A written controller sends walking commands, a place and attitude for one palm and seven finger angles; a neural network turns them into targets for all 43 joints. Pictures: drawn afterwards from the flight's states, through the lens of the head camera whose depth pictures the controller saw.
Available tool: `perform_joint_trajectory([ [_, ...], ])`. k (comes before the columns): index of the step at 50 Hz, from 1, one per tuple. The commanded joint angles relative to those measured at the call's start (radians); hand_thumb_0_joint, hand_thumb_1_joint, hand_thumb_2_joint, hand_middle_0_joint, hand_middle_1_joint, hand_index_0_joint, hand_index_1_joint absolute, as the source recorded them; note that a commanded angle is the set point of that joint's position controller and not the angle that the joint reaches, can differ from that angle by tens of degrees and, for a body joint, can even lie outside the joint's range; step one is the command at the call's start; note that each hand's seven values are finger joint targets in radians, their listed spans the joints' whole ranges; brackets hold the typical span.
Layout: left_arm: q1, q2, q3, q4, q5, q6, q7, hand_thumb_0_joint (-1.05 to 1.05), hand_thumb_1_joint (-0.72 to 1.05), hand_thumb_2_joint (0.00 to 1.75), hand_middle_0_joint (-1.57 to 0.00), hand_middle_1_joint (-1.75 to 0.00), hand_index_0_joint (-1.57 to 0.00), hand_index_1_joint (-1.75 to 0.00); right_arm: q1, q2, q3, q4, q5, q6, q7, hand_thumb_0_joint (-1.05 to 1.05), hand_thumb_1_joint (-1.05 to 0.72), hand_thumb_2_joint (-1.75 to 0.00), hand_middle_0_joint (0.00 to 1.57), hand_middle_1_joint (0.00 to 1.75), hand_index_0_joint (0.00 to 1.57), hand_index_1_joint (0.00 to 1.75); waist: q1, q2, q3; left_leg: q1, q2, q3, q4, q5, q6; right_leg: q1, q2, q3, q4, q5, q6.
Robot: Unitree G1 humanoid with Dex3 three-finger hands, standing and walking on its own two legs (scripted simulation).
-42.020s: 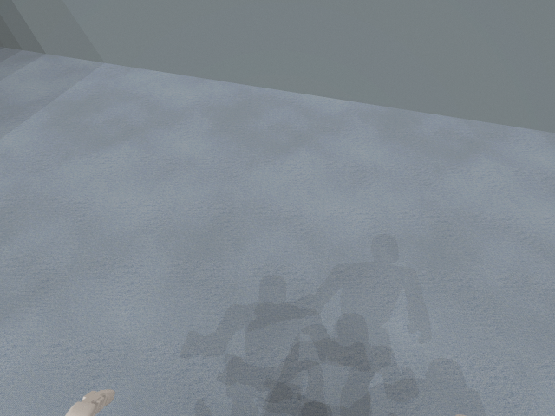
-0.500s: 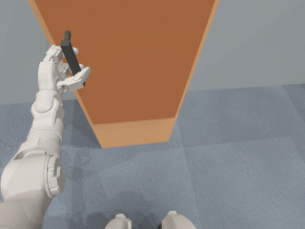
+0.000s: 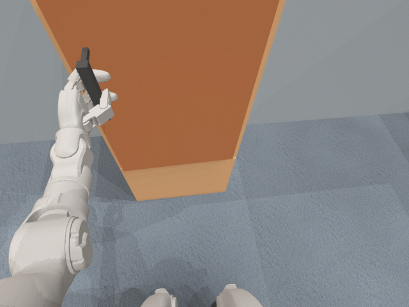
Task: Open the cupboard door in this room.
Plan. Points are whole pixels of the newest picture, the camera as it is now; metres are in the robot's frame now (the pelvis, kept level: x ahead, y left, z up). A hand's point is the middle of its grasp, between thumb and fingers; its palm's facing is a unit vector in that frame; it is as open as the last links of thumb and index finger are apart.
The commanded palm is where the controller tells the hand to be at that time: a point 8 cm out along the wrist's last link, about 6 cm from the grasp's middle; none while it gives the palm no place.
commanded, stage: pull the door open along its arc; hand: left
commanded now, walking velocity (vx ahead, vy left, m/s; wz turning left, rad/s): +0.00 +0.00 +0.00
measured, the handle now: (96, 86) +0.54 +0.19 +0.09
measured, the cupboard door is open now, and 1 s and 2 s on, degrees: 1 45 39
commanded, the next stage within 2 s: open thumb and fingers to let go in 0.88 s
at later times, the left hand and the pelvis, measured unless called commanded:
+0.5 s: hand (139, 165) +0.35 +0.09 +0.09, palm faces +0.35 -0.93 +0.09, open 5.9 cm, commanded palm +0.29 +0.14 +0.09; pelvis +0.01 -0.01 +0.01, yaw +1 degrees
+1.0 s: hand (193, 210) +0.27 +0.01 +0.09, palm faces +0.30 -0.95 -0.05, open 5.8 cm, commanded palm +0.23 +0.06 +0.09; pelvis +0.01 -0.06 +0.02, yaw +5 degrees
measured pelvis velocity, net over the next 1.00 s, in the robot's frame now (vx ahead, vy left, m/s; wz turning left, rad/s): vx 0.01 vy -0.06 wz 0.08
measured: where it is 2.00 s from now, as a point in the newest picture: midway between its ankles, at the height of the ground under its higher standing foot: outside the picture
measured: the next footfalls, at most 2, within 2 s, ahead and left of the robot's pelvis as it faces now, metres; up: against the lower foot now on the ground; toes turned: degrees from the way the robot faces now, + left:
none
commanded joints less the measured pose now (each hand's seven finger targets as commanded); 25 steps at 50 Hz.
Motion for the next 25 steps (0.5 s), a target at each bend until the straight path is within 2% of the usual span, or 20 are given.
perform_joint_trajectory([
  [1,-0.25,0.158,-0.013,-0.287,-0.02,-0.069,-0.015,0.0,0.9,0.9,-0.4,-1.35,-0.4,-1.35,0.09,-0.155,-0.061,-0.101,0.009,-0.016,-0.006,0.0,-0.9,-0.9,0.2,0.3,0.2,0.3,0.041,0.032,-0.462,0.326,-0.004,-0.071,-0.094,0.422,-0.019,0.242,0.006,0.047,-0.093,0.413,0.018],
  [2,-0.209,0.143,-0.018,-0.314,-0.028,-0.061,-0.017,0.0,0.9,0.9,-0.4,-1.35,-0.4,-1.35,0.086,-0.152,-0.061,-0.109,0.011,-0.015,-0.003,0.0,-0.9,-0.9,0.2,0.3,0.2,0.3,0.048,0.003,-0.45,0.318,-0.005,-0.07,-0.103,0.425,-0.018,0.265,0.007,0.044,-0.097,0.426,0.018],
  [6,-0.006,0.096,-0.044,-0.494,-0.056,-0.04,-0.021,0.0,0.9,0.9,-0.4,-1.35,-0.4,-1.35,0.048,-0.141,-0.067,-0.148,0.024,-0.019,0.001,0.0,-0.9,-0.9,0.2,0.3,0.2,0.3,0.086,-0.002,-0.447,0.332,-0.007,-0.051,-0.123,0.488,-0.013,0.349,0.002,0.049,-0.108,0.52,0.018],
  [7,0.063,0.07,-0.055,-0.528,-0.065,-0.03,-0.022,0.0,0.9,0.9,-0.4,-1.35,-0.4,-1.35,0.033,-0.135,-0.065,-0.16,0.027,-0.023,0.004,0.0,-0.9,-0.9,0.2,0.3,0.2,0.3,0.096,0.009,-0.42,0.33,-0.01,-0.043,-0.129,0.485,-0.012,0.355,0.001,0.05,-0.116,0.53,0.019],
  [8,0.103,0.057,-0.064,-0.567,-0.073,-0.021,-0.019,0.0,0.9,0.9,-0.4,-1.35,-0.4,-1.35,0.024,-0.134,-0.065,-0.164,0.031,-0.025,0.004,0.0,-0.9,-0.9,0.2,0.3,0.2,0.3,0.093,-0.03,-0.401,0.325,-0.007,-0.044,-0.136,0.482,-0.01,0.362,0.0,0.048,-0.122,0.534,0.021],
  [9,0.135,0.058,-0.065,-0.606,-0.076,-0.018,-0.016,0.0,0.9,0.9,-0.4,-1.35,-0.4,-1.35,0.014,-0.134,-0.065,-0.171,0.031,-0.029,0.003,0.0,-0.9,-0.9,0.2,0.3,0.2,0.3,0.1,-0.011,-0.384,0.325,-0.01,-0.041,-0.14,0.485,-0.009,0.371,-0.001,0.05,-0.124,0.537,0.019],
  [11,0.232,0.025,-0.081,-0.67,-0.084,-0.005,-0.008,0.0,0.9,0.9,-0.4,-1.35,-0.4,-1.35,-0.012,-0.125,-0.065,-0.184,0.035,-0.036,0.004,0.0,-0.9,-0.9,0.2,0.3,0.2,0.3,0.107,-0.043,-0.344,0.316,-0.012,-0.035,-0.154,0.459,-0.009,0.383,-0.005,0.05,-0.133,0.542,0.024],
  [12,0.241,-0.007,-0.002,-0.728,-0.133,0.01,0.085,0.0,0.9,0.9,-0.4,-1.35,-0.4,-1.35,-0.048,-0.104,-0.063,-0.19,0.031,-0.044,0.004,0.0,-0.9,-0.9,0.2,0.3,0.2,0.3,0.16,-0.048,-0.326,0.292,-0.015,-0.029,-0.165,0.446,-0.017,0.391,-0.006,0.038,-0.145,0.514,0.023],
  [13,0.28,-0.064,-0.036,-0.782,-0.124,0.023,0.163,0.0,0.9,0.9,-0.4,-1.35,-0.4,-1.35,-0.07,-0.096,-0.059,-0.197,0.024,-0.055,0.008,0.0,-0.9,-0.9,0.2,0.3,0.2,0.3,0.158,-0.044,-0.322,0.303,-0.016,-0.028,-0.172,0.438,-0.023,0.393,-0.007,0.032,-0.145,0.493,0.024],
  [14,0.332,-0.09,-0.067,-0.824,-0.102,0.033,0.206,0.0,0.9,0.9,-0.4,-1.35,-0.4,-1.35,-0.081,-0.092,-0.057,-0.203,0.021,-0.063,0.012,0.0,-0.9,-0.9,0.2,0.3,0.2,0.3,0.159,-0.005,-0.304,0.324,-0.015,-0.03,-0.172,0.444,-0.027,0.377,-0.008,0.028,-0.141,0.48,0.019],
  [15,0.365,-0.114,-0.067,-0.861,-0.094,0.04,0.26,0.0,0.9,0.9,-0.4,-1.35,-0.4,-1.35,-0.091,-0.087,-0.056,-0.201,0.014,-0.068,0.016,0.0,-0.9,-0.9,0.2,0.3,0.2,0.3,0.162,-0.034,-0.3,0.326,-0.013,-0.035,-0.171,0.459,-0.029,0.373,-0.011,0.018,-0.135,0.48,0.02],
  [16,0.413,-0.143,-0.093,-0.888,-0.067,0.049,0.307,0.0,0.9,0.9,-0.4,-1.35,-0.4,-1.35,-0.102,-0.082,-0.056,-0.201,0.005,-0.07,0.021,0.0,-0.9,-0.9,0.2,0.3,0.2,0.3,0.165,-0.034,-0.3,0.333,-0.013,-0.034,-0.169,0.465,-0.031,0.372,-0.013,0.018,-0.128,0.48,0.02],
  [18,0.459,-0.216,-0.155,-0.959,-0.023,0.062,0.394,0.0,0.9,0.9,-0.4,-1.35,-0.4,-1.35,-0.122,-0.073,-0.057,-0.205,-0.011,-0.074,0.029,0.0,-0.9,-0.9,0.2,0.3,0.2,0.3,0.159,-0.059,-0.307,0.34,-0.012,-0.035,-0.161,0.467,-0.032,0.372,-0.02,0.018,-0.121,0.485,0.022],
  [19,0.456,-0.236,-0.188,-0.991,0.01,0.065,0.439,0.0,0.9,0.9,-0.4,-1.35,-0.4,-1.35,-0.127,-0.07,-0.058,-0.204,-0.018,-0.074,0.031,0.0,-0.9,-0.9,0.2,0.3,0.2,0.3,0.15,-0.092,-0.302,0.34,-0.008,-0.045,-0.157,0.471,-0.032,0.372,-0.022,0.017,-0.116,0.481,0.021],
  [21,0.504,-0.312,-0.257,-1.062,0.065,0.084,0.521,0.0,0.9,0.9,-0.4,-1.35,-0.4,-1.35,-0.156,-0.056,-0.059,-0.216,-0.031,-0.07,0.037,0.0,-0.9,-0.9,0.2,0.3,0.2,0.3,0.156,-0.058,-0.311,0.353,-0.009,-0.043,-0.152,0.471,-0.034,0.37,-0.029,0.019,-0.107,0.478,0.019],
  [23,0.526,-0.381,-0.327,-1.125,0.112,0.112,0.599,0.0,0.9,0.9,-0.4,-1.35,-0.4,-1.35,-0.183,-0.046,-0.059,-0.219,-0.04,-0.066,0.041,0.0,-0.9,-0.9,0.2,0.3,0.2,0.3,0.15,-0.045,-0.32,0.364,-0.008,-0.047,-0.141,0.463,-0.036,0.362,-0.034,0.018,-0.104,0.463,0.017],
  [25,0.542,-0.449,-0.389,-1.133,0.147,0.152,0.668,0.0,0.9,0.9,-0.4,-1.35,-0.4,-1.35,-0.207,-0.04,-0.057,-0.22,-0.051,-0.056,0.038,0.0,-0.9,-0.9,0.2,0.3,0.2,0.3,0.137,-0.08,-0.29,0.35,-0.009,-0.056,-0.14,0.418,-0.037,0.348,-0.037,0.013,-0.112,0.426,0.017],
])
